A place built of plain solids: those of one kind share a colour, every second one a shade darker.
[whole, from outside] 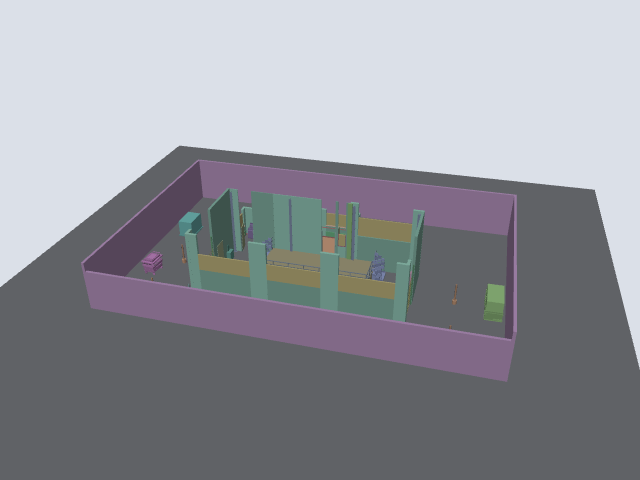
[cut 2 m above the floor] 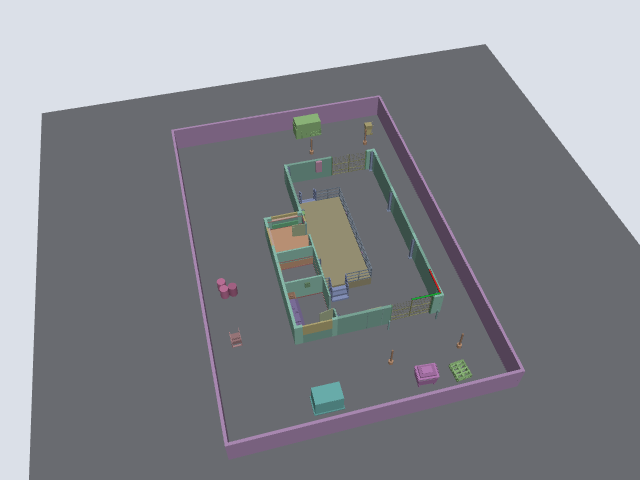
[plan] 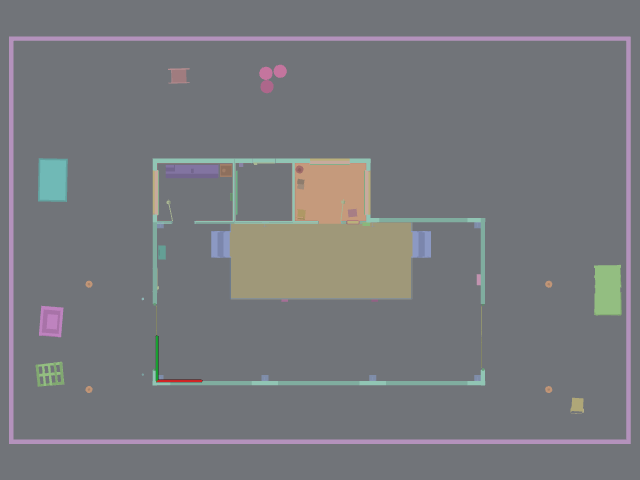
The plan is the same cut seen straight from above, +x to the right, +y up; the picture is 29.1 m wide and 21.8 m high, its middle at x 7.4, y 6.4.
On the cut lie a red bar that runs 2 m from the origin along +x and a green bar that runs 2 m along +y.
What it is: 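A small parcels depot; vehicles drive in at ground level; along the through lane the floor is raised to van-floor height for loading, with steps set against both its ends and the checker's office on the raised level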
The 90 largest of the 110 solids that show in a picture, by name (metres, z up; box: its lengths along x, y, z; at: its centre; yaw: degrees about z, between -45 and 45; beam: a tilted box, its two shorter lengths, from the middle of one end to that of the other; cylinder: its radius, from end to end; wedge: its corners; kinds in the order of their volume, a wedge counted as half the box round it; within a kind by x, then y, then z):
{
 "yard_bound_1": {"box": [0.2, 18.51, 3.79], "at": [-6.62, 6.39, 1.85]},
 "yard_bound_2": {"box": [28.23, 0.2, 3.09], "at": [7.39, -2.76, 1.5]},
 "yard_bound_3": {"box": [28.23, 0.2, 3.79], "at": [7.39, 15.55, 1.85]},
 "yard_bound_4": {"box": [0.2, 18.51, 3.79], "at": [21.41, 6.39, 1.85]},
 "wall_1": {"box": [0.2, 0.71, 5.55], "at": [-0.1, 0.15, 2.73]},
 "wall_2": {"box": [0.2, 3.71, 5.55], "at": [-0.1, 5.35, 2.73]},
 "wall_3": {"box": [0.2, 0.36, 2.55], "at": [-0.1, 7.38, 1.23]},
 "wall_4": {"box": [0.2, 2.01, 1.05], "at": [-0.1, 8.55, 0.47]},
 "wall_5": {"box": [0.2, 0.56, 2.55], "at": [-0.1, 9.82, 1.23]},
 "wall_6": {"box": [0.81, 0.2, 5.55], "at": [0.2, -0.1, 2.73]},
 "wall_7": {"box": [0.66, 0.06, 5.55], "at": [0.33, 7.17, 2.73]},
 "wall_8": {"box": [3.7, 0.2, 2.55], "at": [1.65, 10.0, 1.23]},
 "wall_9": {"box": [3.71, 0.2, 2.85], "at": [2.45, -0.1, 1.38]},
 "wall_10": {"box": [1.75, 0.06, 5.55], "at": [2.62, 7.17, 2.73]},
 "wall_11": {"box": [1.75, 0.06, 2.55], "at": [2.62, 7.23, 1.23]},
 "wall_12": {"box": [0.06, 2.7, 2.55], "at": [3.47, 8.55, 1.23]},
 "wall_13": {"box": [0.06, 2.7, 2.55], "at": [3.53, 8.55, 1.23]},
 "wall_14": {"box": [2.7, 0.06, 5.55], "at": [4.85, 7.17, 2.73]},
 "wall_15": {"box": [2.7, 0.06, 2.55], "at": [4.85, 7.23, 1.23]},
 "wall_16": {"box": [2.7, 0.2, 2.55], "at": [4.85, 10.0, 1.23]},
 "wall_17": {"box": [1.21, 0.2, 5.55], "at": [4.9, -0.1, 2.73]},
 "wall_18": {"box": [0.06, 2.7, 2.55], "at": [6.17, 8.55, 1.23]},
 "wall_19": {"box": [0.06, 2.7, 3.29], "at": [6.23, 8.55, 1.6]},
 "wall_20": {"box": [0.76, 0.2, 3.29], "at": [6.58, 10.0, 1.6]},
 "wall_21": {"box": [1.11, 0.06, 5.55], "at": [6.75, 7.17, 2.73]},
 "wall_22": {"box": [3.71, 0.2, 2.85], "at": [7.35, -0.1, 1.38]},
 "wall_23": {"box": [1.81, 0.2, 1.89], "at": [7.85, 10.0, 0.9]},
 "wall_24": {"box": [0.21, 0.06, 5.55], "at": [8.5, 7.17, 2.73]},
 "wall_25": {"box": [0.61, 0.06, 1.79], "at": [8.9, 7.17, 0.85]},
 "wall_26": {"box": [0.96, 0.2, 3.29], "at": [9.22, 10.0, 1.6]},
 "wall_27": {"box": [0.37, 0.06, 5.55], "at": [9.38, 7.17, 2.73]},
 "wall_28": {"box": [0.2, 2.01, 1.79], "at": [9.6, 8.55, 0.85]},
 "wall_29": {"box": [0.2, 0.56, 3.29], "at": [9.6, 9.82, 1.6]},
 "wall_30": {"box": [1.21, 0.2, 5.55], "at": [9.8, -0.1, 2.73]},
 "wall_31": {"box": [0.61, 0.2, 5.55], "at": [9.8, 7.3, 2.73]},
 "wall_32": {"box": [4.01, 0.2, 2.85], "at": [12.1, 7.3, 1.38]},
 "wall_33": {"box": [3.71, 0.2, 2.85], "at": [12.25, -0.1, 1.38]},
 "wall_34": {"box": [0.81, 0.2, 5.55], "at": [14.5, -0.1, 2.73]},
 "wall_35": {"box": [0.81, 0.2, 5.55], "at": [14.5, 7.3, 2.73]},
 "wall_36": {"box": [0.2, 0.71, 5.55], "at": [14.8, 0.15, 2.73]},
 "wall_37": {"box": [0.2, 3.91, 5.55], "at": [14.8, 5.45, 2.73]},
 "raised_floor_bank_1": {"box": [8.3, 3.5, 0.79], "at": [7.45, 5.45, 0.35]},
 "raised_floor_office_1": {"box": [3.43, 2.83, 0.79], "at": [7.85, 8.55, 0.35]},
 "beyond_oil_tank_1": {"box": [1.32, 1.96, 0.13], "at": [-4.73, 9.12, 0.01], "yaw": -1.0},
 "beyond_oil_tank_2": {"box": [1.17, 1.7, 1.35], "at": [-4.73, 9.12, 0.62], "yaw": -1.0},
 "beyond_oil_tank_3": {"box": [1.16, 1.8, 1.4], "at": [-4.73, 9.12, 0.64], "yaw": -1.0},
 "beyond_pallets_1": {"box": [1.2, 0.13, 0.38], "at": [-4.87, 0.3, 0.13], "yaw": 5.7},
 "beyond_pallets_2": {"box": [1.22, 0.12, 1.13], "at": [20.46, 5.19, 0.51], "yaw": 0.8},
 "beyond_pallets_3": {"box": [1.2, 0.13, 0.55], "at": [20.47, 3.05, 0.37], "yaw": 0.8},
 "beyond_pallets_4": {"box": [1.14, 2.19, 1.6], "at": [20.47, 4.12, 0.74], "yaw": 0.8},
 "window_pane_1": {"box": [0.1, 2.0, 1.16], "at": [-0.15, 8.55, 1.57]},
 "window_pane_2": {"box": [3.7, 0.1, 1.21], "at": [2.45, -0.15, 3.39]},
 "window_pane_3": {"box": [3.7, 0.1, 1.21], "at": [7.35, -0.15, 3.39]},
 "window_pane_4": {"box": [1.8, 0.1, 1.06], "at": [7.85, 10.05, 2.36]},
 "window_pane_5": {"box": [0.6, 0.12, 1.01], "at": [8.9, 7.2, 2.24]},
 "window_pane_6": {"box": [0.1, 2.0, 1.16], "at": [9.65, 8.55, 2.31]},
 "window_pane_7": {"box": [4.0, 0.1, 1.51], "at": [12.1, 7.35, 3.54]},
 "window_pane_8": {"box": [3.7, 0.1, 1.21], "at": [12.25, -0.15, 3.39]},
 "kitchenette_low_1": {"box": [2.4, 0.6, 0.68], "at": [1.59, 9.52, 0.44]},
 "kitchenette_low_2": {"box": [1.87, 0.41, 0.12], "at": [1.85, 9.62, 0.94]},
 "door_landing_1": {"box": [0.3, 1.22, 0.24], "at": [2.61, 6.2, 0.07]},
 "door_landing_2": {"box": [0.3, 1.22, 0.42], "at": [2.89, 6.2, 0.16]},
 "door_landing_3": {"box": [0.3, 1.22, 0.61], "at": [3.17, 6.2, 0.25]},
 "door_landing_4": {"box": [0.3, 1.22, 0.61], "at": [11.73, 6.2, 0.25]},
 "door_landing_5": {"box": [0.3, 1.22, 0.42], "at": [12.01, 6.2, 0.16]},
 "door_landing_6": {"box": [0.3, 1.22, 0.24], "at": [12.29, 6.2, 0.07]},
 "beyond_drums_1": {"cylinder": 0.3, "from": [4.94, 13.97, -0.06], "to": [4.94, 13.97, 0.87]},
 "beyond_drums_2": {"cylinder": 0.3, "from": [5.0, 13.37, -0.06], "to": [5.0, 13.37, 0.87]},
 "beyond_drums_3": {"cylinder": 0.3, "from": [5.59, 14.06, -0.06], "to": [5.59, 14.06, 0.87]},
 "beyond_waste_container_1": {"box": [1.02, 1.36, 0.09], "at": [-4.81, 2.69, 1.09], "yaw": -4.7},
 "beyond_waste_container_2": {"box": [0.77, 1.06, 0.19], "at": [-4.81, 2.69, 1.17], "yaw": -4.7},
 "beyond_waste_container_3": {"box": [0.47, 0.67, 0.22], "at": [-4.76, 2.69, 1.18], "yaw": -4.7},
 "pier_1": {"box": [0.34, 0.17, 5.55], "at": [9.5, 7.12, 2.73]},
 "fridge_low_1": {"box": [0.55, 0.59, 0.9], "at": [3.13, 9.55, 0.4]},
 "fridge_low_2": {"box": [0.49, 0.45, 0.1], "at": [3.13, 9.55, 0.9]},
 "door_leaf_1": {"box": [0.044, 1.0, 2.15], "at": [0.0, 4.6, 1.02]},
 "door_leaf_2": {"box": [0.044, 0.99, 2.14], "at": [0.6, 7.75, 1.02], "yaw": 11.9},
 "door_leaf_3": {"box": [0.044, 0.99, 2.14], "at": [8.41, 7.75, 1.76], "yaw": -7.0},
 "beyond_cable_drum_1": {"box": [0.3, 0.68, 0.62], "at": [0.98, 13.85, 0.5], "yaw": 1.4},
 "beyond_cable_drum_2": {"box": [0.62, 0.68, 0.33], "at": [0.99, 13.85, 0.51], "yaw": 1.4},
 "radiator_1": {"box": [0.07, 2.0, 0.43], "at": [0.06, 8.55, 0.35]},
 "radiator_2": {"box": [0.07, 2.0, 0.43], "at": [3.62, 8.55, 0.35]},
 "radiator_3": {"box": [1.8, 0.07, 0.43], "at": [7.85, 9.84, 1.1]},
 "radiator_4": {"box": [0.07, 2.0, 0.43], "at": [9.44, 8.55, 1.1]},
 "fire_extinguisher_1": {"box": [0.34, 0.64, 0.79], "at": [0.22, 5.83, 0.34]},
 "beyond_wheeled_bin_1": {"box": [0.53, 0.6, 0.4], "at": [19.09, -1.08, 0.82], "yaw": -3.6},
 "distribution_board_1": {"box": [0.18, 0.5, 1.1], "at": [14.61, 4.59, 1.4]},
 "box_cardboard_1": {"box": [0.4, 0.35, 0.39], "at": [8.88, 7.62, 0.89], "yaw": 5.4},
 "roller_shutter_1": {"box": [0.1, 0.11, 3.35], "at": [14.81, 3.48, 1.62]},
 "deck_rail_1": {"box": [8.18, 0.024, 0.15], "at": [7.45, 3.73, 0.77]}
}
